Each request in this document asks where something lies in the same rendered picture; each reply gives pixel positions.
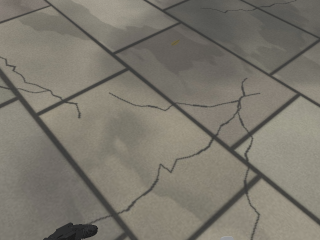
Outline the robot left hand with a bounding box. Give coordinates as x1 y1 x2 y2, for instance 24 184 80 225
43 222 98 240

